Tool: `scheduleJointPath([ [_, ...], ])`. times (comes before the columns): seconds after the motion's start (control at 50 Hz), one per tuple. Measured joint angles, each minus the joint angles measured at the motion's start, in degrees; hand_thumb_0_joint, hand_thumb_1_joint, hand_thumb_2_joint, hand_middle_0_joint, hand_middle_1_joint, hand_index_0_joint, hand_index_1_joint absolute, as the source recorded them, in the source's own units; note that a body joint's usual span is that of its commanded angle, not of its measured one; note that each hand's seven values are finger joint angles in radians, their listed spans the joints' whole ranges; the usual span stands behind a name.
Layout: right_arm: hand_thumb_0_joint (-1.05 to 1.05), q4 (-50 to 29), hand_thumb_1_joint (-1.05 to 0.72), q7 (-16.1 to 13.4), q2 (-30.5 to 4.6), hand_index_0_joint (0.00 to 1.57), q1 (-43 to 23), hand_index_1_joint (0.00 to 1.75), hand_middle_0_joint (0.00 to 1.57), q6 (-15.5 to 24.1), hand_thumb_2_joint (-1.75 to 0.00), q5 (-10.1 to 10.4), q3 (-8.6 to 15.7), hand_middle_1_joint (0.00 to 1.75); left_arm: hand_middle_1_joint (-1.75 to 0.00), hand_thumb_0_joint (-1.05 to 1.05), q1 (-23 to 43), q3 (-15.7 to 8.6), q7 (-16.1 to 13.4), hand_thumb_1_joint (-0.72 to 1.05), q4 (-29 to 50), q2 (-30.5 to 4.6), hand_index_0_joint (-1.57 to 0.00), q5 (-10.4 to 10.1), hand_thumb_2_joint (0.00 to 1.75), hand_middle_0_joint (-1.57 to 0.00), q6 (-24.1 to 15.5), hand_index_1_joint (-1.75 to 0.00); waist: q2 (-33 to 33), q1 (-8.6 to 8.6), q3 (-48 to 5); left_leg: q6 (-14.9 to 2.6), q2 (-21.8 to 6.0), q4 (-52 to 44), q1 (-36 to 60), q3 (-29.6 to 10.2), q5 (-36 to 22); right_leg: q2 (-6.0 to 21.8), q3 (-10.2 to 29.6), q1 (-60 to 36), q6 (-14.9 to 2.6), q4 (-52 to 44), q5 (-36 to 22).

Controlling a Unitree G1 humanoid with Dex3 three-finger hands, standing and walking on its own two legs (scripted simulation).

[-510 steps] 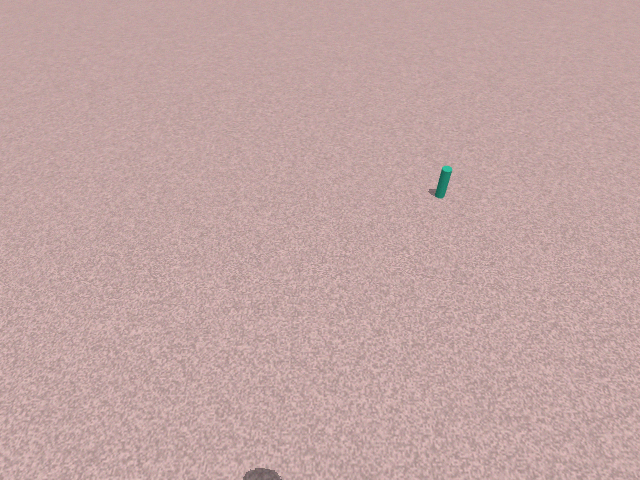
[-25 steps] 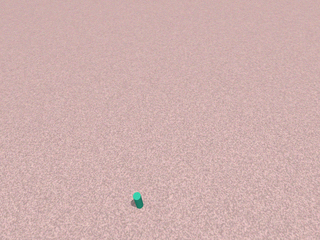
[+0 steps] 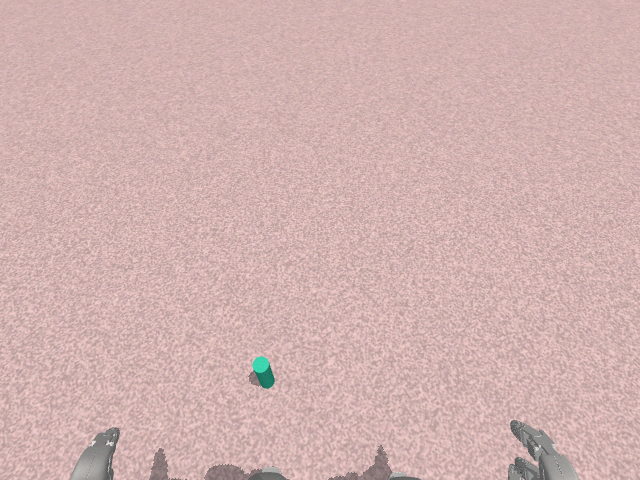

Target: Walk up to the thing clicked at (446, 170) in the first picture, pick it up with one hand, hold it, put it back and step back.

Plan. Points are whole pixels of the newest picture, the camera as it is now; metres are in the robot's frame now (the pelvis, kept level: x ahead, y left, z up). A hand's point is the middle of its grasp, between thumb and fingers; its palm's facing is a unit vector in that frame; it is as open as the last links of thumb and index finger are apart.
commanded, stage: go down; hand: left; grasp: from the side
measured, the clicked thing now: (264, 373) +0.44 +0.18 -0.65
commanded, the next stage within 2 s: none
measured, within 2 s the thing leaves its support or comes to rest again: neither
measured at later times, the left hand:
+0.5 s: hand out of the picture +0.14 +0.27 -0.15, palm faces +0.09 -0.94 -0.32, open 17.3 cm
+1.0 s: hand (132, 476) +0.16 +0.29 -0.18, palm faces +0.16 -0.94 -0.29, open 17.2 cm
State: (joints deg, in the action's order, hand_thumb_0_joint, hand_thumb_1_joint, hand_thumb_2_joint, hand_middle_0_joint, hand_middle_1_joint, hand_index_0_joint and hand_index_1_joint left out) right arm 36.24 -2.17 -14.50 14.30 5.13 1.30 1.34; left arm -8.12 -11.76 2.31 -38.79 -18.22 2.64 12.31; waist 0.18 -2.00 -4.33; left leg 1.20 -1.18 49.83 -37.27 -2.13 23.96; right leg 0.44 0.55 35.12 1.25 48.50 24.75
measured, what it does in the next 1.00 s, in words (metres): lowers itself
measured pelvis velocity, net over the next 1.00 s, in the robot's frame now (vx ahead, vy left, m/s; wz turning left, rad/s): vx -0.03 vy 0.00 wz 0.00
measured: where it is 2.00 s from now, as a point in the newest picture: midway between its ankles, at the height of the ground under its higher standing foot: outside the picture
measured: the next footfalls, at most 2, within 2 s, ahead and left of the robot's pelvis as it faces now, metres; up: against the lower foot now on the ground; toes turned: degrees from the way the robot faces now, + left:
none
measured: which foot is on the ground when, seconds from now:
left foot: down 0.00-1.00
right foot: down 0.00-1.00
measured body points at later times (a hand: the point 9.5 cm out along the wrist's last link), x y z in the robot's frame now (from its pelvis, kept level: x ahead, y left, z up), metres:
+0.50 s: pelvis +0.00 +0.00 -0.04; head +0.07 +0.02 +0.41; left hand +0.14 +0.32 -0.12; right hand +0.17 -0.25 -0.11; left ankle +0.00 +0.13 -0.70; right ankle -0.01 -0.14 -0.70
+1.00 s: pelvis -0.03 +0.00 -0.08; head +0.08 +0.03 +0.36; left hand +0.15 +0.34 -0.16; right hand +0.14 -0.25 -0.15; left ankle +0.00 +0.13 -0.70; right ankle -0.01 -0.14 -0.70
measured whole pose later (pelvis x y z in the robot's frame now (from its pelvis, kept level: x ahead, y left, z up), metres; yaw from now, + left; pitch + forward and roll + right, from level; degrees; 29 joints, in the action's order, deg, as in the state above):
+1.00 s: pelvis -0.03 +0.00 -0.08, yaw +0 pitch +21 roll -3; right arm 31.0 -5.7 -14.5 13.0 12.7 -0.1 -0.3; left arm -11.6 -18.6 6.1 -24.7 -21.9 -3.4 8.3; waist 0.0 -2.5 -8.5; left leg 1.5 -1.0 75.1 -64.1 -4.8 31.9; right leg -0.1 -1.4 60.6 1.2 72.6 32.9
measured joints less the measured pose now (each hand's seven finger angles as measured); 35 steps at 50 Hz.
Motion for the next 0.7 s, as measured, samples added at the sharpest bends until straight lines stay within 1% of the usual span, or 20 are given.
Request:
scheduleJointPath([
  [0.08, 0.01, -1.4, -0.85, -0.8, 0.0, 0.2, -0.6, 0.3, 0.2, 0.8, -0.88, -0.2, -0.1, 0.3, -0.09, 0.0, -3.0, 0.1, 0.1, -0.43, 6.7, 0.1, -0.06, -0.5, 0.09, -0.07, 2.0, -0.11, 0.0, 0.05, -0.9, -0.05, 0.0, 4.1, -3.1, -0.4, 2.2, -0.1, -0.3, 2.8, 0.12, 3.6, 2.0],
  [0.16, 0.01, -2.9, -0.84, -1.7, 0.3, 0.2, -1.1, 0.3, 0.2, 1.3, -0.88, -0.4, -0.4, 0.3, -0.08, 0.0, -6.0, 0.4, 0.1, -0.49, 12.7, -0.1, -0.06, -1.1, 0.07, -0.08, 4.7, -0.1, 0.1, -0.17, -1.7, -0.07, -0.1, 7.0, -5.4, -0.9, 3.7, -0.2, -0.7, 4.6, 0.19, 6.0, 3.4],
  [0.24, 0.01, -4.4, -0.83, -2.4, 0.7, 0.2, -1.3, 0.3, 0.2, 1.8, -0.87, -0.5, -0.8, 0.3, -0.08, 0.0, -8.2, 0.4, 0.1, -0.52, 17.2, -0.3, -0.06, -1.5, 0.06, -0.08, 7.2, -0.1, 0.3, -0.34, -2.6, -0.03, -0.2, 9.4, -7.4, -1.3, 4.9, -0.3, -1.1, 6.3, 0.17, 7.9, 4.5],
  [0.34, 0.01, -5.6, -0.83, -3.1, 1.2, 0.2, -1.1, 0.3, 0.2, 2.4, -0.87, -0.7, -1.3, 0.3, -0.07, 0.0, -10.0, -0.1, 0.0, -0.53, 20.8, -0.6, -0.06, -2.1, 0.06, -0.07, 9.2, -0.09, 0.5, -0.49, -3.4, 0.03, -0.2, 11.8, -9.8, -1.9, 5.9, -0.5, -1.6, 8.4, 0.14, 9.9, 5.4],
  [0.44, 0.01, -6.2, -0.84, -3.6, 1.5, 0.2, -0.5, 0.3, 0.21, 2.9, -0.88, -0.9, -1.5, 0.3, -0.06, 0.0, -11.5, -0.6, 0.2, -0.51, 23.1, -0.8, -0.06, -2.7, 0.06, -0.07, 9.8, -0.08, 0.6, -0.7, -4.0, 0.05, -0.3, 13.8, -11.9, -2.3, 6.5, -0.6, -2.0, 10.2, 0.15, 11.7, 6.0],
  [0.7, 0.01, -7.0, -0.87, -4.2, 1.6, 0.2, 0.7, 0.3, 0.21, 3.8, -0.88, -0.9, -1.5, 0.3, -0.04, 0.0, -13.6, -2.0, 0.2, -0.49, 25.5, -0.9, -0.05, -3.8, 0.07, -0.06, 8.0, -0.06, 0.7, -1.1, -4.1, 0.09, -0.3, 17.3, -16.2, -2.6, 6.8, -0.8, -2.1, 14.5, 0.1, 15.1, 6.2],
])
